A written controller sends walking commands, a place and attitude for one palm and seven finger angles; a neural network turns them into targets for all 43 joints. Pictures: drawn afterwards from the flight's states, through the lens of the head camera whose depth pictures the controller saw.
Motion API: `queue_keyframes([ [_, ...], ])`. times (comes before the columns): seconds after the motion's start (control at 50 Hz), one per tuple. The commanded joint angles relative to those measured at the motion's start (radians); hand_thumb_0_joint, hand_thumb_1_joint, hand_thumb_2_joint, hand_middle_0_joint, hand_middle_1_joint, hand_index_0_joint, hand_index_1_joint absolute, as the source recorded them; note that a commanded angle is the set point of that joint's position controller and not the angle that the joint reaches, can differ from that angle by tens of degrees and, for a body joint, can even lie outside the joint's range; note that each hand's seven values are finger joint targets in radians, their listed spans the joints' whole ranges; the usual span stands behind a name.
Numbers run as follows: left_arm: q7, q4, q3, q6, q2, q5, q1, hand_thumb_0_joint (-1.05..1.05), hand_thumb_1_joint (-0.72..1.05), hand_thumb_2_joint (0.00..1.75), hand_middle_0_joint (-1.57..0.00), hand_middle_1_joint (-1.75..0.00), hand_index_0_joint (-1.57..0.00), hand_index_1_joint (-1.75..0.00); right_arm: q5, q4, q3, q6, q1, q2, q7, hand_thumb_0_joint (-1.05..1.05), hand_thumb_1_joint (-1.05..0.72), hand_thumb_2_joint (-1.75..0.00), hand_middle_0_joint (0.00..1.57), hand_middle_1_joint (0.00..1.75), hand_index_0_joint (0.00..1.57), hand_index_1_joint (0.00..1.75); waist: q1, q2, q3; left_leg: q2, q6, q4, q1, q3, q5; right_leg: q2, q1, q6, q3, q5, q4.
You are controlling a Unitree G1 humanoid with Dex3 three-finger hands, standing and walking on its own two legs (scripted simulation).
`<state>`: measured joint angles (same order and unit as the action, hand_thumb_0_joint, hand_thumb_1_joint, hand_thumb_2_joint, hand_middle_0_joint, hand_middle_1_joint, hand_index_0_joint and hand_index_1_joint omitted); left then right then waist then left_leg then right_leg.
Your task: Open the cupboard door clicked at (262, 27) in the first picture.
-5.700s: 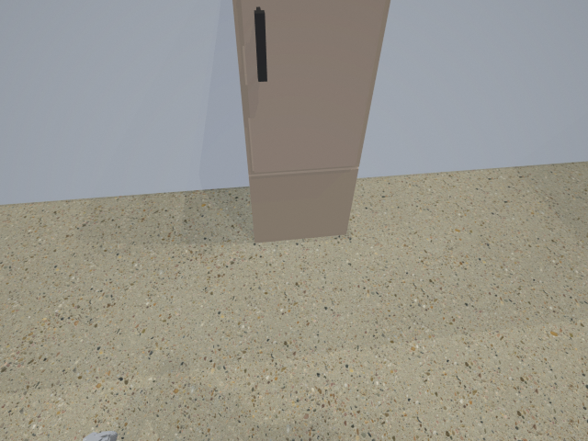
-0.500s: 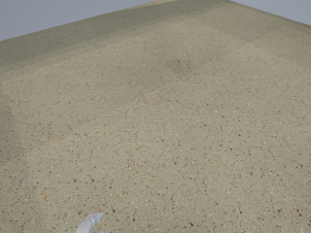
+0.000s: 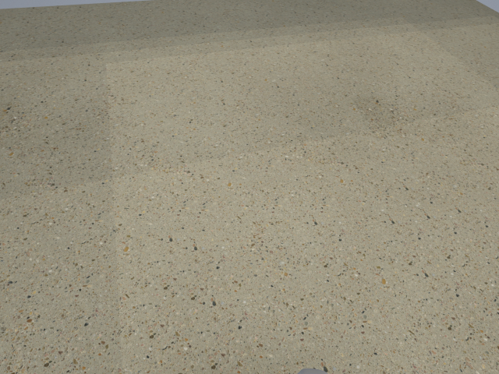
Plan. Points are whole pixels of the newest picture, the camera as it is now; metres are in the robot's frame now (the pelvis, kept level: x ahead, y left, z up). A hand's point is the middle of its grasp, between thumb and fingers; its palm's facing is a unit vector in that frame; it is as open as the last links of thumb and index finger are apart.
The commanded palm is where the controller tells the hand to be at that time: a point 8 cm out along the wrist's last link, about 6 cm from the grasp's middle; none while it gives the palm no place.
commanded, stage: turn to face it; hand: left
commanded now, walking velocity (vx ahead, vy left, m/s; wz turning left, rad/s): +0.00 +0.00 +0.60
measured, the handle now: out of the picture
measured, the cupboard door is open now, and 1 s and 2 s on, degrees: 0 0 0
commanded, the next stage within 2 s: none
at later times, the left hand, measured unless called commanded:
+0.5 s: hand out of the picture -0.01 +0.12 -0.15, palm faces +0.33 -0.90 -0.28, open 7.4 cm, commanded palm none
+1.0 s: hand out of the picture -0.08 +0.21 -0.17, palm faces +0.61 -0.76 -0.24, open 7.4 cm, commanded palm none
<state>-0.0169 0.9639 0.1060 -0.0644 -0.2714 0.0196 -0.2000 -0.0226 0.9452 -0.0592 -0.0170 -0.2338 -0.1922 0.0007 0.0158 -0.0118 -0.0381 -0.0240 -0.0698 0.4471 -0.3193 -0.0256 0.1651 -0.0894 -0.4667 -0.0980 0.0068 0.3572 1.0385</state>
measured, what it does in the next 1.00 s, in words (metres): steps on the spot, turning left: right foot, then left foot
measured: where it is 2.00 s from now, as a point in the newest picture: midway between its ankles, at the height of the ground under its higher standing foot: outside the picture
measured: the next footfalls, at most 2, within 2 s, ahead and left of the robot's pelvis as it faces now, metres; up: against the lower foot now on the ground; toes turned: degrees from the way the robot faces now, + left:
right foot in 0.22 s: +0.02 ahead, -0.16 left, +0.00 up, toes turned +7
left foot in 0.72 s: -0.04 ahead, +0.07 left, +0.00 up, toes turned +35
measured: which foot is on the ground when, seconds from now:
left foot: down 0.00-0.22, up 0.24-0.70, down 0.72-1.00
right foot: up 0.00-0.20, down 0.22-0.74, up 0.76-1.00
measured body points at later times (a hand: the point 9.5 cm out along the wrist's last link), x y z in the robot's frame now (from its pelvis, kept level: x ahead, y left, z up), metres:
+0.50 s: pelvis -0.02 -0.08 +0.00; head +0.02 -0.10 +0.45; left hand -0.03 +0.17 -0.12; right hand +0.13 -0.31 -0.16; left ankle -0.07 +0.08 -0.65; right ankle -0.02 -0.17 -0.74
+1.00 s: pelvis -0.03 -0.02 +0.00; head -0.02 +0.02 +0.45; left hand -0.11 +0.25 -0.15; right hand +0.20 -0.17 -0.12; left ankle -0.07 +0.04 -0.74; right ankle +0.07 -0.18 -0.65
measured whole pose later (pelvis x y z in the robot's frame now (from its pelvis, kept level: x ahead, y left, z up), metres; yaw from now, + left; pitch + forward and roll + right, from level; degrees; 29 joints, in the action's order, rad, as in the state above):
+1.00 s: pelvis -0.03 -0.02 +0.00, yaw +36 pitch +1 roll -2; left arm -0.01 0.89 0.08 -0.05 -0.27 0.02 -0.17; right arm -0.02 0.90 -0.04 -0.02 -0.16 -0.21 -0.01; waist 0.00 -0.04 -0.06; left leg -0.04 -0.06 0.47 -0.24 0.02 0.24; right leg -0.12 -0.51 -0.11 0.00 0.34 1.10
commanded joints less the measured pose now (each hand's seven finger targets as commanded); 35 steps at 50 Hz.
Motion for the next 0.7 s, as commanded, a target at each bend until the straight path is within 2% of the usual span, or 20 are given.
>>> queue_keyframes([
  [0.0, -0.002, -0.108, -0.006, 0.026, -0.037, -0.004, 0.050, 0.00, 0.90, 0.90, -0.20, -0.30, -0.20, -0.30, 0.000, -0.064, -0.059, 0.003, -0.031, -0.215, 0.008, 0.00, -0.90, -0.90, 0.20, 0.30, 0.20, 0.30, 0.026, 0.158, 0.077, 0.255, -0.096, -0.171, 0.146, 0.356, 0.009, 0.017, -0.057, 0.000, -0.003, 0.050, -0.095],
  [0.08, -0.006, -0.121, -0.012, 0.029, -0.036, -0.008, 0.032, 0.00, 0.90, 0.90, -0.20, -0.30, -0.20, -0.30, -0.003, -0.078, -0.067, -0.008, -0.005, -0.233, 0.003, 0.00, -0.90, -0.90, 0.20, 0.30, 0.20, 0.30, 0.019, 0.183, 0.083, 0.238, -0.099, -0.154, 0.083, 0.419, 0.035, 0.049, 0.048, 0.020, -0.002, 0.076, -0.231],
  [0.12, -0.008, -0.116, -0.012, 0.033, -0.032, -0.013, -0.023, 0.00, 0.90, 0.90, -0.20, -0.30, -0.20, -0.30, -0.005, -0.093, -0.072, -0.013, 0.033, -0.238, -0.001, 0.00, -0.90, -0.90, 0.20, 0.30, 0.20, 0.30, -0.002, 0.190, 0.108, 0.209, -0.080, -0.144, 0.038, 0.423, 0.037, 0.076, 0.151, 0.034, -0.017, 0.060, -0.344],
  [0.16, -0.011, -0.101, -0.005, 0.041, -0.046, -0.014, -0.110, 0.00, 0.90, 0.90, -0.20, -0.30, -0.20, -0.30, 0.000, -0.112, -0.075, -0.019, 0.072, -0.227, -0.005, 0.00, -0.90, -0.90, 0.20, 0.30, 0.20, 0.30, -0.045, 0.157, 0.118, 0.150, -0.027, -0.097, -0.066, 0.392, 0.079, 0.082, 0.332, 0.050, -0.042, -0.056, -0.568],
  [0.18, -0.016, -0.101, 0.004, 0.052, -0.100, -0.006, -0.149, 0.00, 0.90, 0.90, -0.20, -0.30, -0.20, -0.30, 0.008, -0.121, -0.072, -0.022, 0.077, -0.189, -0.010, 0.00, -0.90, -0.90, 0.20, 0.30, 0.20, 0.30, -0.065, 0.049, 0.129, 0.080, 0.029, 0.038, -0.184, 0.321, 0.148, -0.019, 0.454, 0.083, 0.047, -0.052, -0.729],
  [0.2, -0.025, -0.121, 0.023, 0.062, -0.203, 0.013, -0.129, 0.00, 0.90, 0.90, -0.20, -0.30, -0.20, -0.30, 0.014, -0.143, -0.060, -0.021, 0.045, -0.102, -0.010, 0.00, -0.90, -0.90, 0.20, 0.30, 0.20, 0.30, -0.061, -0.288, 0.101, -0.062, 0.118, 0.339, -0.385, 0.111, 0.320, -0.327, 0.506, 0.188, 0.390, 0.106, -0.869],
  [0.22, -0.028, -0.152, 0.009, 0.054, -0.207, 0.003, -0.054, 0.00, 0.90, 0.90, -0.20, -0.30, -0.20, -0.30, -0.002, -0.149, -0.069, -0.019, 0.082, -0.162, -0.010, 0.00, -0.90, -0.90, 0.20, 0.30, 0.20, 0.30, -0.051, -0.258, 0.052, -0.026, 0.113, 0.542, -0.353, 0.103, 0.390, -0.419, 0.303, 0.231, 0.403, 0.052, -0.870],
  [0.24, -0.028, -0.175, -0.003, 0.061, -0.144, 0.001, 0.032, 0.00, 0.90, 0.90, -0.20, -0.30, -0.20, -0.30, -0.008, -0.132, -0.070, -0.026, 0.059, -0.171, -0.017, 0.00, -0.90, -0.90, 0.20, 0.30, 0.20, 0.30, 0.000, -0.163, 0.013, 0.007, 0.104, 0.642, -0.315, 0.138, 0.302, -0.350, 0.214, 0.221, 0.287, 0.043, -0.866],
  [0.26, -0.024, -0.177, -0.007, 0.069, -0.118, -0.004, 0.073, 0.00, 0.90, 0.90, -0.20, -0.30, -0.20, -0.30, -0.008, -0.109, -0.069, -0.034, 0.045, -0.156, -0.020, 0.00, -0.90, -0.90, 0.20, 0.30, 0.20, 0.30, 0.019, -0.196, -0.019, 0.016, 0.115, 0.697, -0.318, 0.113, 0.262, -0.284, 0.202, 0.190, 0.221, -0.057, -0.843],
  [0.28, -0.023, -0.180, -0.016, 0.069, -0.095, -0.004, 0.086, 0.00, 0.90, 0.90, -0.20, -0.30, -0.20, -0.30, -0.005, -0.095, -0.070, -0.038, 0.028, -0.151, -0.025, 0.00, -0.90, -0.90, 0.20, 0.30, 0.20, 0.30, 0.036, -0.158, -0.040, 0.030, 0.122, 0.743, -0.313, 0.094, 0.222, -0.247, 0.195, 0.173, 0.143, -0.159, -0.805],
  [0.3, -0.018, -0.174, -0.027, 0.076, -0.069, -0.004, 0.081, 0.00, 0.90, 0.90, -0.20, -0.30, -0.20, -0.30, -0.005, -0.084, -0.065, -0.038, 0.017, -0.145, -0.029, 0.00, -0.90, -0.90, 0.20, 0.30, 0.20, 0.30, 0.039, -0.143, -0.058, 0.039, 0.135, 0.768, -0.316, 0.068, 0.173, -0.208, 0.226, 0.167, 0.048, -0.295, -0.762],
  [0.32, -0.017, -0.163, -0.030, 0.083, -0.061, -0.003, 0.043, 0.00, 0.90, 0.90, -0.20, -0.30, -0.20, -0.30, -0.003, -0.081, -0.060, -0.036, 0.013, -0.135, -0.031, 0.00, -0.90, -0.90, 0.20, 0.30, 0.20, 0.30, 0.029, -0.142, -0.032, 0.036, 0.145, 0.766, -0.325, 0.051, 0.161, -0.194, 0.292, 0.167, 0.001, -0.424, -0.726],
  [0.38, -0.019, -0.132, -0.028, 0.084, -0.071, -0.002, -0.061, 0.00, 0.90, 0.90, -0.20, -0.30, -0.20, -0.30, 0.002, -0.090, -0.051, -0.040, 0.065, -0.128, -0.030, 0.00, -0.90, -0.90, 0.20, 0.30, 0.20, 0.30, -0.014, -0.145, 0.006, 0.049, 0.162, 0.721, -0.333, 0.022, 0.172, -0.212, 0.408, 0.176, -0.041, -0.603, -0.682],
  [0.42, -0.018, -0.120, -0.026, 0.080, -0.086, 0.001, -0.105, 0.00, 0.90, 0.90, -0.20, -0.30, -0.20, -0.30, 0.000, -0.099, -0.047, -0.046, 0.106, -0.124, -0.029, 0.00, -0.90, -0.90, 0.20, 0.30, 0.20, 0.30, -0.034, -0.161, 0.006, 0.058, 0.165, 0.692, -0.322, 0.007, 0.187, -0.226, 0.427, 0.184, -0.056, -0.626, -0.674],
  [0.52, -0.018, -0.108, -0.022, 0.072, -0.107, 0.009, -0.142, 0.00, 0.90, 0.90, -0.20, -0.30, -0.20, -0.30, 0.003, -0.114, -0.031, -0.044, 0.174, -0.118, -0.031, 0.00, -0.90, -0.90, 0.20, 0.30, 0.20, 0.30, -0.059, -0.188, 0.021, 0.070, 0.154, 0.549, -0.274, -0.032, 0.236, -0.260, 0.463, 0.204, -0.086, -0.660, -0.654],
  [0.6, -0.017, -0.103, -0.010, 0.063, -0.137, 0.012, -0.144, 0.00, 0.90, 0.90, -0.20, -0.30, -0.20, -0.30, 0.009, -0.124, -0.017, -0.030, 0.196, -0.106, -0.033, 0.00, -0.90, -0.90, 0.20, 0.30, 0.20, 0.30, -0.073, -0.213, 0.052, 0.062, 0.128, 0.341, -0.153, -0.087, 0.259, -0.284, 0.463, 0.205, -0.123, -0.700, -0.599],
  [0.62, -0.016, -0.102, -0.005, 0.061, -0.144, 0.013, -0.140, 0.00, 0.90, 0.90, -0.20, -0.30, -0.20, -0.30, 0.010, -0.126, -0.016, -0.026, 0.189, -0.106, -0.031, 0.00, -0.90, -0.90, 0.20, 0.30, 0.20, 0.30, -0.073, -0.230, 0.062, 0.056, 0.118, 0.289, -0.118, -0.097, 0.261, -0.288, 0.460, 0.203, -0.129, -0.711, -0.578],
  [0.64, -0.015, -0.097, -0.001, 0.061, -0.150, 0.011, -0.130, 0.00, 0.90, 0.90, -0.20, -0.30, -0.20, -0.30, 0.010, -0.123, -0.016, -0.020, 0.164, -0.115, -0.029, 0.00, -0.90, -0.90, 0.20, 0.30, 0.20, 0.30, -0.059, -0.218, 0.083, 0.050, 0.109, 0.209, -0.070, -0.110, 0.230, -0.289, 0.463, 0.192, -0.148, -0.725, -0.536],
  [0.66, -0.012, -0.097, 0.001, 0.061, -0.156, 0.005, -0.116, 0.00, 0.90, 0.90, -0.20, -0.30, -0.20, -0.30, 0.007, -0.116, -0.021, -0.015, 0.116, -0.132, -0.027, 0.00, -0.90, -0.90, 0.20, 0.30, 0.20, 0.30, -0.030, -0.202, 0.114, 0.036, 0.100, 0.102, 0.014, -0.118, 0.144, -0.274, 0.444, 0.164, -0.185, -0.720, -0.459],
  [0.68, -0.008, -0.099, 0.001, 0.059, -0.151, -0.004, -0.103, 0.00, 0.90, 0.90, -0.20, -0.30, -0.20, -0.30, 0.004, -0.099, -0.033, -0.006, 0.040, -0.172, -0.027, 0.00, -0.90, -0.90, 0.20, 0.30, 0.20, 0.30, 0.014, -0.111, 0.158, 0.054, 0.079, -0.034, 0.195, -0.075, -0.023, -0.255, 0.340, 0.120, -0.212, -0.650, -0.292],
])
